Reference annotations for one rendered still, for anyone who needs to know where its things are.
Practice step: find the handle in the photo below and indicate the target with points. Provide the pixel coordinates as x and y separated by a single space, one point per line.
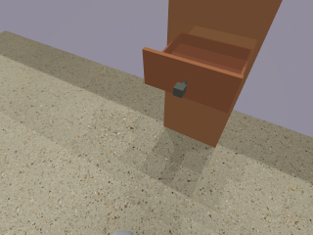
180 89

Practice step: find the cabinet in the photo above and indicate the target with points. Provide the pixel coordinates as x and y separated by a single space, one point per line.
243 23

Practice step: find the drawer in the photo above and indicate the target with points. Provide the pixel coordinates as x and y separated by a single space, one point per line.
213 69

